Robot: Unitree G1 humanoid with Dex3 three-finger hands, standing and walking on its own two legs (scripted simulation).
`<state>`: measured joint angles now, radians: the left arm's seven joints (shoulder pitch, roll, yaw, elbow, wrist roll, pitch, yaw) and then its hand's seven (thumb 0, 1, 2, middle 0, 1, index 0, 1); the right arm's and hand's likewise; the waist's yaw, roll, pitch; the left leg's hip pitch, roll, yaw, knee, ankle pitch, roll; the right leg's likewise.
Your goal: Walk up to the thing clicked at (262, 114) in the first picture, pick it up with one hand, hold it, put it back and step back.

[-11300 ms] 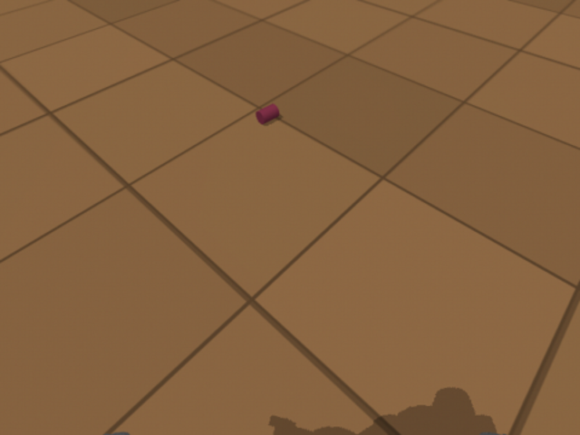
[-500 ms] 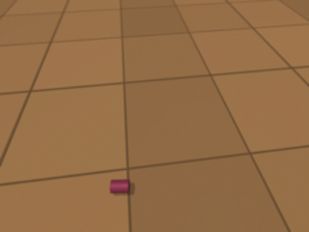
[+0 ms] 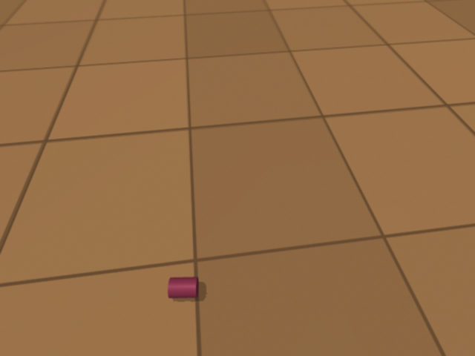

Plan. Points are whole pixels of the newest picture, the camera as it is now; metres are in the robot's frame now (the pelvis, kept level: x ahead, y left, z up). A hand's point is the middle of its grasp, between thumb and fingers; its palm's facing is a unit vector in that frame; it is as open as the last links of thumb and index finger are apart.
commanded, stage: stand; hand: left
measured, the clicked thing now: (183, 287) +0.46 +0.25 -0.74
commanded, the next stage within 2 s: walk up in 0.58 s
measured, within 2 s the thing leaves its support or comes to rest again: neither
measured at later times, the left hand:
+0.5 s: hand out of the picture +0.07 +0.25 -0.16, palm faces -0.03 -0.94 -0.34, open 7.4 cm
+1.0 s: hand out of the picture +0.07 +0.37 -0.17, palm faces +0.00 -0.91 -0.41, open 7.4 cm
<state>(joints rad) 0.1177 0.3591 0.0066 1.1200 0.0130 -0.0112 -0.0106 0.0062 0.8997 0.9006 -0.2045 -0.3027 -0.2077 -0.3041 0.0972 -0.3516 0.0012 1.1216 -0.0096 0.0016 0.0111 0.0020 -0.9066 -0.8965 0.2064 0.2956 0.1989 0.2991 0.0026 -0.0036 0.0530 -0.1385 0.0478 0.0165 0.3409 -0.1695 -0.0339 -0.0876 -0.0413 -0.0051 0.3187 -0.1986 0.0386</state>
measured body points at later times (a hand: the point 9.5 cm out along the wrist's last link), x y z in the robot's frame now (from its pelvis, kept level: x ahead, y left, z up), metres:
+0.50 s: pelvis +0.00 +0.00 +0.00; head +0.01 +0.00 +0.45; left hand +0.07 +0.30 -0.13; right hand +0.08 -0.30 -0.13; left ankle +0.01 +0.14 -0.75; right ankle -0.02 -0.14 -0.75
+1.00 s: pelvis +0.02 +0.08 -0.01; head +0.06 +0.09 +0.44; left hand +0.07 +0.41 -0.14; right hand +0.10 -0.23 -0.13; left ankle +0.03 +0.19 -0.75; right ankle +0.01 -0.07 -0.72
